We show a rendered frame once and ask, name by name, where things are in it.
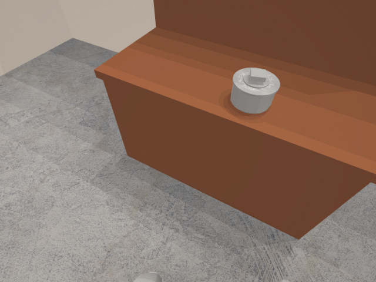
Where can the lid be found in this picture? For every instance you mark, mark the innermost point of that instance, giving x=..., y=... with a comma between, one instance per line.
x=241, y=80

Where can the knob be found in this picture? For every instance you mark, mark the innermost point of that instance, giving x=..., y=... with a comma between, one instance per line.
x=258, y=75

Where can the pot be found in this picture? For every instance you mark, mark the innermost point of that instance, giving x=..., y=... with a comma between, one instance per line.
x=250, y=104

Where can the table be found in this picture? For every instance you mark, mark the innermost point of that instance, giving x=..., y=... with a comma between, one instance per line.
x=291, y=166

